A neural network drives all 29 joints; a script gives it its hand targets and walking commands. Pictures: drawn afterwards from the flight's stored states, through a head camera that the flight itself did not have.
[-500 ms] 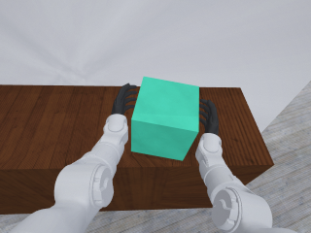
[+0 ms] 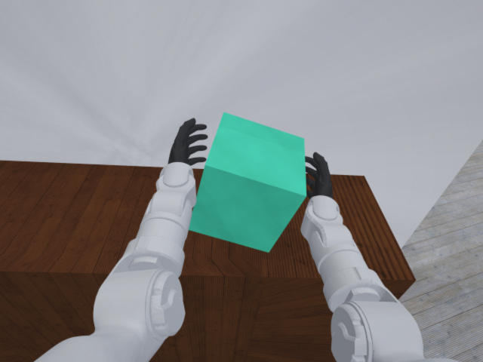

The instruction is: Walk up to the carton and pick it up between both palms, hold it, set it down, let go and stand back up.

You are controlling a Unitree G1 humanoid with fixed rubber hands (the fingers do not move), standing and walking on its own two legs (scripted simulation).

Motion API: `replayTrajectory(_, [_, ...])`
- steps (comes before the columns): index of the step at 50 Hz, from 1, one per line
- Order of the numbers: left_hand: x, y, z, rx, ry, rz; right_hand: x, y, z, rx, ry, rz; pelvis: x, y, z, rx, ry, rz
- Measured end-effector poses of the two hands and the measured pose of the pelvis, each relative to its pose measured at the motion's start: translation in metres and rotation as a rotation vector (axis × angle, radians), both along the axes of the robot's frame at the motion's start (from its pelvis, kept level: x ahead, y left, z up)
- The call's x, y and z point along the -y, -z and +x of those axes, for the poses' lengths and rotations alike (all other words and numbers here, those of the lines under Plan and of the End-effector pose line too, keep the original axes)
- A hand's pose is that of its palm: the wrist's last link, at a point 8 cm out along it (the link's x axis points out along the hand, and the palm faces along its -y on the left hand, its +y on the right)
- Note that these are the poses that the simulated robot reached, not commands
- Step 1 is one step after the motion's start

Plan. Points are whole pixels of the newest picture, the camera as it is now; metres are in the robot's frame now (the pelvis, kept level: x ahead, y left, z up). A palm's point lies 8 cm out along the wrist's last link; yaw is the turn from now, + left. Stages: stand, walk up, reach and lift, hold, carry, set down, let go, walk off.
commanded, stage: reach and lift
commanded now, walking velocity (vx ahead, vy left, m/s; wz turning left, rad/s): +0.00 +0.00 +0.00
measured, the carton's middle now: (246, 183) +0.42 -0.02 +0.09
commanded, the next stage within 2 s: hold in 1.40 s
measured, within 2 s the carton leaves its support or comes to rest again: neither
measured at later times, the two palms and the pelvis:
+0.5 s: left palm (181, 173) +0.38 +0.10 +0.15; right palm (326, 197) +0.35 -0.15 +0.13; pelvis -0.01 +0.00 +0.00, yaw +0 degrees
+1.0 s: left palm (167, 188) +0.35 +0.12 +0.15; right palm (322, 193) +0.34 -0.14 +0.14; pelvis -0.02 -0.01 +0.00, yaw +1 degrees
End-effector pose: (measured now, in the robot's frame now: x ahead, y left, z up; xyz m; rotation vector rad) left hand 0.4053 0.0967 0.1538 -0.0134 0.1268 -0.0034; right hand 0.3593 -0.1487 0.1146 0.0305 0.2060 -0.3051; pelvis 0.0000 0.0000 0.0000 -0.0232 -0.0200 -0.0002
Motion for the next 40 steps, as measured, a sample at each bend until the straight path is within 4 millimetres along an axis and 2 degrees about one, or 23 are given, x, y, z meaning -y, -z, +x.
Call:
replayTrajectory(4, [-0.010,-0.006,-0.008,-0.001,-0.008,0.003,-0.009,-0.007,-0.004,0.006,-0.014,0.003,-0.002,0.000,-0.006,0.040,-0.006,-0.001])
replayTrajectory(11, [-0.018,0.000,-0.019,-0.040,-0.014,0.023,-0.015,-0.007,-0.010,0.008,-0.020,0.005,-0.004,0.001,-0.011,0.068,-0.015,-0.003])
replayTrajectory(18, [-0.009,0.008,-0.023,-0.072,-0.010,0.055,-0.005,-0.007,-0.012,0.030,-0.006,0.005,-0.006,0.002,-0.011,0.070,-0.008,-0.006])
replayTrajectory(24, [0.000,0.004,-0.023,-0.066,-0.021,0.084,0.005,-0.009,-0.011,0.042,-0.012,0.005,-0.005,0.002,-0.007,0.077,0.007,-0.007])
replayTrajectory(29, [0.000,-0.006,-0.028,-0.045,-0.047,0.102,0.005,-0.024,-0.010,0.087,-0.024,0.004,-0.001,0.002,-0.002,0.099,0.010,-0.008])
replayTrajectory(35, [-0.009,-0.019,-0.036,-0.036,-0.069,0.104,-0.003,-0.045,-0.008,0.127,-0.061,-0.021,0.005,0.002,0.001,0.144,0.004,-0.004])
replayTrajectory(40, [-0.020,-0.015,-0.045,-0.074,-0.083,0.113,-0.013,-0.050,-0.011,0.135,-0.084,-0.041,0.009,0.002,0.000,0.189,-0.011,0.002])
